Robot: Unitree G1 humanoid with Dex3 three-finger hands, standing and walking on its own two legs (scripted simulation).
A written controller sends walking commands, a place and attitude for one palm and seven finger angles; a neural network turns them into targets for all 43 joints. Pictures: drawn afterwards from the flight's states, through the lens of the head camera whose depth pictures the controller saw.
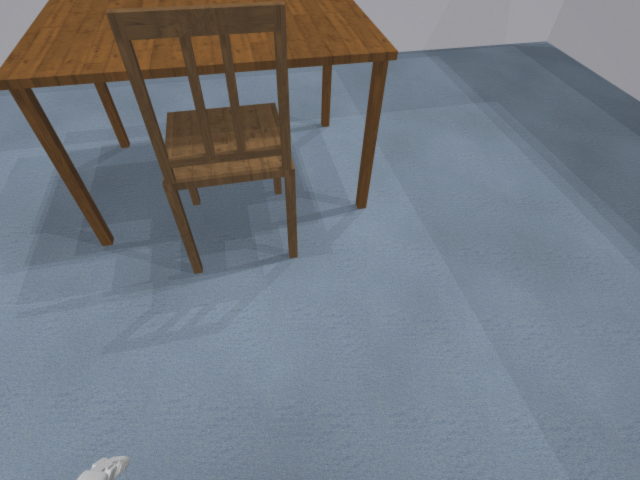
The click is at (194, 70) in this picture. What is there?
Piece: chair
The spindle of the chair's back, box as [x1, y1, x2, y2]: [179, 37, 214, 155]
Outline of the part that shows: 179,37 206,155 214,155 189,37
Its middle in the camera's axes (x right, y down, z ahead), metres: -0.33 -0.37 +1.04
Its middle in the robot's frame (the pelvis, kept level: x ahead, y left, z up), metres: +1.01 +0.38 -0.06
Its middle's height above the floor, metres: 0.71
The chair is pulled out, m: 0.00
